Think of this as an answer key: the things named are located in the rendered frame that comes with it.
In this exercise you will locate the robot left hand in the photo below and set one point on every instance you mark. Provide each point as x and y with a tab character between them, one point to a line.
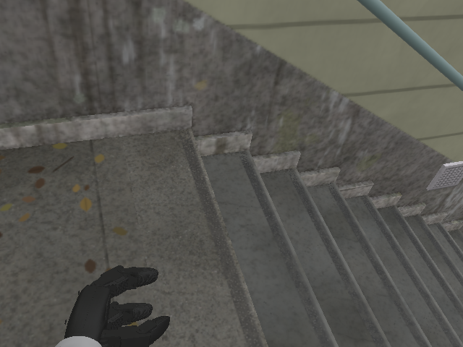
94	316

